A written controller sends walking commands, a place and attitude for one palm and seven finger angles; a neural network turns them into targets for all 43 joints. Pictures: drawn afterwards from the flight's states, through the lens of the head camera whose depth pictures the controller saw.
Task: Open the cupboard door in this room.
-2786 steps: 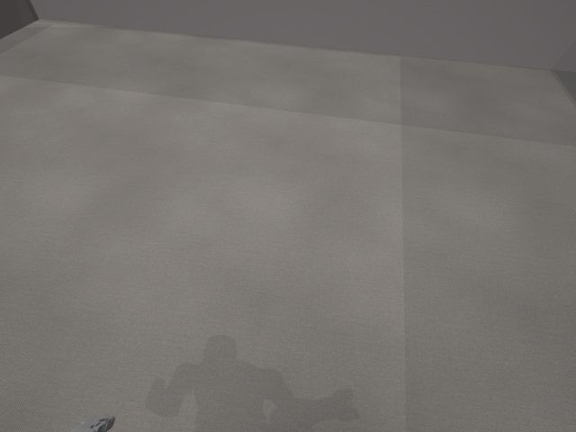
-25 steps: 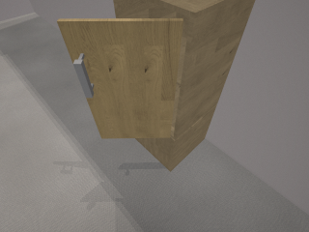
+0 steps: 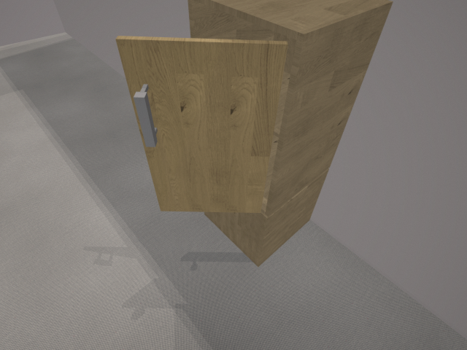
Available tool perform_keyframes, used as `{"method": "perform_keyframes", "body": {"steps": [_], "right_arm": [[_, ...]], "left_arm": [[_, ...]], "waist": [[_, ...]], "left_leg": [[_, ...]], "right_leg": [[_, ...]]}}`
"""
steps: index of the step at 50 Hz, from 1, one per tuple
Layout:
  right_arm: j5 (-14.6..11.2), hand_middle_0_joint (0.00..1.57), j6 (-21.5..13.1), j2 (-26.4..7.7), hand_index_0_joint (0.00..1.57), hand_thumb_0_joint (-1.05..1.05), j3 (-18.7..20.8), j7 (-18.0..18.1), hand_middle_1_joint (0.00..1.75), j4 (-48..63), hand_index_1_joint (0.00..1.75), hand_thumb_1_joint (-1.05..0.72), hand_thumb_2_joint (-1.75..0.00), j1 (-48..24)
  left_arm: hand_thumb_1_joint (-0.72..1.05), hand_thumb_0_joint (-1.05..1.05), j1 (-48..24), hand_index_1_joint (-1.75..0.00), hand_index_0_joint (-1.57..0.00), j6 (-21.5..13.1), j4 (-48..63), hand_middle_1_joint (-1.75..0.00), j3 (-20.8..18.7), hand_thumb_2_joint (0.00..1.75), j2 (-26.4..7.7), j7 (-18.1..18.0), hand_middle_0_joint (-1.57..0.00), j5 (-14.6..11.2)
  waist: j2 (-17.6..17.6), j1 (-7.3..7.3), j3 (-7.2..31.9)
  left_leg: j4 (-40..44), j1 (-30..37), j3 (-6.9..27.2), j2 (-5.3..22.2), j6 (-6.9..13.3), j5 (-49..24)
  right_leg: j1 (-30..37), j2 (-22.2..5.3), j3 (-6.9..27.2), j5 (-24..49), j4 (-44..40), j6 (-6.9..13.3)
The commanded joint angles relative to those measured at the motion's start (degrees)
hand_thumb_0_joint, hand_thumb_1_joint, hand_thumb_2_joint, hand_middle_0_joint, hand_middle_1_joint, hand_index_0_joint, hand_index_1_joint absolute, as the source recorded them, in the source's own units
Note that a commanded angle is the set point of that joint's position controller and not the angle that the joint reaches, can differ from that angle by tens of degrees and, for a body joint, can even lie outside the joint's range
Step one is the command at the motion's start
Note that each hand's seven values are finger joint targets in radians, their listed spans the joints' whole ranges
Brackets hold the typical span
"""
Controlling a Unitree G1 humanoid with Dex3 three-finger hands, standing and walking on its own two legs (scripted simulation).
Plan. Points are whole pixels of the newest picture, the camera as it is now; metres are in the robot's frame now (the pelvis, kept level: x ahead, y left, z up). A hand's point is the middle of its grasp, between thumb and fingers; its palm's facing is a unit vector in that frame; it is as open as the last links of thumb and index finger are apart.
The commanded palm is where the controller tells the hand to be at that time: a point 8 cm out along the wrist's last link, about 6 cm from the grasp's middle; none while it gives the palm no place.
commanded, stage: come to a stop and stand still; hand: left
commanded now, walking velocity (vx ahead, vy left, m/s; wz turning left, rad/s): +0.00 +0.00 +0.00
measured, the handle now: (148, 116) +0.60 +0.25 +0.08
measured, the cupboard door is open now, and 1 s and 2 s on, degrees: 47 47 47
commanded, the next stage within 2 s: look again from close up in 0.38 s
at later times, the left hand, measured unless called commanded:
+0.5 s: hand out of the picture -0.03 +0.14 -0.18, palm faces +0.03 -0.99 -0.14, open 7.4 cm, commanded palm none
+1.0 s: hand out of the picture -0.02 +0.14 -0.18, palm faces +0.03 -0.99 -0.15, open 7.4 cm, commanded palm none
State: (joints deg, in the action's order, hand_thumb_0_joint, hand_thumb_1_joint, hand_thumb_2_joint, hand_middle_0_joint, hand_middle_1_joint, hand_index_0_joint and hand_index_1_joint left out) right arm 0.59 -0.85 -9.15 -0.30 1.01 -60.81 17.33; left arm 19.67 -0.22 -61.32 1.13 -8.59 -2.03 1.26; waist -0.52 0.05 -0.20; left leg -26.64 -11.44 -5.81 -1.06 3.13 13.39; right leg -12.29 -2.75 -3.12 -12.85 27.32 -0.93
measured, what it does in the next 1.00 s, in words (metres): stands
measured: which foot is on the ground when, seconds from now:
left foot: down 0.00-1.00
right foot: down 0.00-1.00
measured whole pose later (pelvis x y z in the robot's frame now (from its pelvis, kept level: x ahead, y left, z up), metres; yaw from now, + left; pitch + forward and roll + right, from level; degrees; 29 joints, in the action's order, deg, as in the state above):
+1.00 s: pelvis +0.00 -0.01 +0.00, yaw -1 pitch -2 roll +0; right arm 0.4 -1.3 -6.4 -0.2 1.5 -64.7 18.1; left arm 20.0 -1.2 -62.8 0.6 -6.2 -2.4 1.1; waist -0.7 0.0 -0.8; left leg -24.8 -11.0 -5.8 0.0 2.0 12.3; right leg -12.1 -1.6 -3.1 -11.8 25.6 0.1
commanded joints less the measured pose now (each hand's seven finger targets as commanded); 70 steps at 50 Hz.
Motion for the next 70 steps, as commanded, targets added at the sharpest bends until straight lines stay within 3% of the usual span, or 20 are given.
{"method": "perform_keyframes", "body": {"steps": [1, 17, 56, 59, 61, 64, 66, 68, 69, 70], "right_arm": [[0.09, 0.2, -0.97, -5.55, 0.2, 0.0, 1.18, 0.28, 0.3, 1.23, 0.3, -0.9, -0.9, 2.22], [0.08, 0.2, -0.66, -3.07, 0.2, 0.0, 1.0, 0.39, 0.3, -1.89, 0.3, -0.9, -0.9, 4.46], [0.0, 0.2, -1.04, -1.82, 0.2, 0.0, 0.9, 0.7, 0.3, -2.84, 0.3, -0.9, -0.9, 4.5], [0.27, 0.2, -0.44, -2.39, 0.2, 0.0, 1.11, 0.37, 0.3, -2.89, 0.3, -0.9, -0.9, 5.28], [0.52, 0.2, 0.03, -2.19, 0.2, 0.0, 1.21, 0.07, 0.3, -2.13, 0.3, -0.9, -0.9, 5.09], [0.71, 0.2, 0.52, -1.16, 0.2, 0.0, 1.39, -0.17, 0.3, -0.87, 0.3, -0.9, -0.9, 5.3], [0.81, 0.2, 0.16, -0.66, 0.2, 0.0, 1.44, -0.3, 0.3, -0.38, 0.3, -0.9, -0.9, 6.0], [0.67, 0.2, -0.46, -0.26, 0.2, 0.0, 1.38, -0.42, 0.3, -0.7, 0.3, -0.9, -0.9, 8.14], [0.59, 0.2, -0.69, -0.6, 0.2, 0.0, 1.43, -0.37, 0.3, -1.08, 0.3, -0.9, -0.9, 9.55], [0.71, 0.2, -0.94, -1.78, 0.2, 0.0, 1.61, -0.21, 0.3, -1.7, 0.3, -0.9, -0.9, 11.65]], "left_arm": [[0.9, 0.0, 3.09, -0.3, -0.2, -1.02, 1.67, -0.3, -1.21, 0.9, -4.41, -0.08, -0.2, -0.2], [0.9, 0.0, 4.69, -0.3, -0.2, -1.17, 0.18, -0.3, -1.26, 0.9, -2.84, -0.27, -0.2, -0.29], [0.9, 0.0, 5.03, -0.3, -0.2, -1.58, -0.06, -0.3, -1.47, 0.9, -1.79, -0.38, -0.2, -0.35], [0.9, 0.0, 5.72, -0.3, -0.2, -1.38, 0.13, -0.3, -2.09, 0.9, -2.77, -0.18, -0.2, 0.05], [0.9, 0.0, 6.49, -0.3, -0.2, -1.07, 0.69, -0.3, -2.86, 0.9, -3.76, 0.04, -0.2, 0.15], [0.9, 0.0, 7.68, -0.3, -0.2, -0.76, 1.23, -0.3, -4.07, 0.9, -5.59, -0.02, -0.2, -0.01], [0.9, 0.0, 7.47, -0.3, -0.2, -0.94, 1.99, -0.3, -4.82, 0.9, -6.0, -0.08, -0.2, -0.06], [0.9, 0.0, 5.73, -0.3, -0.2, -1.02, 2.66, -0.3, -5.06, 0.9, -5.57, 0.12, -0.2, 0.06], [0.9, 0.0, 5.11, -0.3, -0.2, -0.94, 2.98, -0.3, -4.93, 0.9, -4.65, 0.3, -0.2, 0.2], [0.9, 0.0, 4.19, -0.3, -0.2, -0.71, 3.19, -0.3, -4.68, 0.9, -3.52, 0.46, -0.2, 0.34]], "waist": [[-0.51, -0.1, -3.94], [0.33, -0.14, -5.82], [-0.35, 0.01, -4.46], [-1.37, 0.37, -5.55], [-3.52, 0.92, -7.2], [-7.61, 1.2, -9.15], [-7.92, 0.8, -8.23], [-4.95, -0.4, -7.85], [-1.29, -0.92, -8.49], [4.04, -1.61, -9.58]], "left_leg": [[9.33, -4.95, 8.73, 7.33, -0.42, 5.31], [9.15, -6.31, 8.34, 6.9, -0.94, 7.24], [8.6, -2.71, 6.92, 7.05, -1.25, -0.14], [6.81, -4.56, 5.83, 5.97, -1.12, 8.67], [3.65, -8.05, 4.67, 4.22, -1.06, 12.16], [-5.58, -11.58, 1.44, 1.8, -1.55, 10.63], [-8.59, -10.65, 1.28, 2.43, -1.35, 8.31], [-2.86, -5.08, 1.33, 2.61, -1.11, 7.33], [0.45, -2.5, 2.17, 2.79, -0.9, 7.12], [4.49, -1.18, 6.08, 5.21, 0.03, 8.79]], "right_leg": [[0.18, -3.42, 4.79, 1.1, -5.27, 2.57], [-1.81, -3.32, 5.56, -3.0, -6.76, 2.76], [-0.26, -3.43, 6.0, 2.84, -7.54, 2.87], [-0.93, -3.65, 6.97, -8.52, -7.92, 3.8], [-1.8, -5.26, 9.71, -17.27, -10.02, 4.77], [-2.54, -10.1, 16.75, -26.49, -15.47, 7.9], [-3.32, -12.47, 18.22, -25.14, -16.29, 9.62], [-6.29, -10.57, 13.55, -20.42, -12.32, 9.12], [-7.85, -7.97, 10.12, -17.6, -8.65, 8.19], [-10.23, -4.49, 6.1, -16.41, -3.08, 6.83]]}}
